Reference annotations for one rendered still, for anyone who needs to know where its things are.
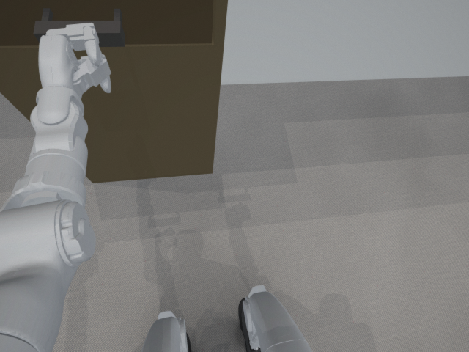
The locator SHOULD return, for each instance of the cabinet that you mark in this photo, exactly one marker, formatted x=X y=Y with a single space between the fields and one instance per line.
x=160 y=118

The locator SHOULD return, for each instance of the robot left thigh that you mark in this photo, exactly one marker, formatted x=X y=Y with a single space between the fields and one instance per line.
x=166 y=335

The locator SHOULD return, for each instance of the handle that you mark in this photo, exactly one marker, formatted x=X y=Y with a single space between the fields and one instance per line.
x=110 y=33

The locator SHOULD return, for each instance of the left robot hand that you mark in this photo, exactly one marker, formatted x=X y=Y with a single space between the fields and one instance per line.
x=58 y=65

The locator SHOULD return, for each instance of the robot left upper arm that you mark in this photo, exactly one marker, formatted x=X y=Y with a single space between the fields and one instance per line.
x=41 y=248

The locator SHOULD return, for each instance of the drawer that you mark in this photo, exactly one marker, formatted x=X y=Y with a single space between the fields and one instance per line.
x=143 y=21

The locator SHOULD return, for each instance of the robot left forearm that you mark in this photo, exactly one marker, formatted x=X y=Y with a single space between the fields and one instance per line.
x=57 y=163

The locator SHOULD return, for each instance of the left robot shin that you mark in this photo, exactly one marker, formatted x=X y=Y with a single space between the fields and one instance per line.
x=165 y=314

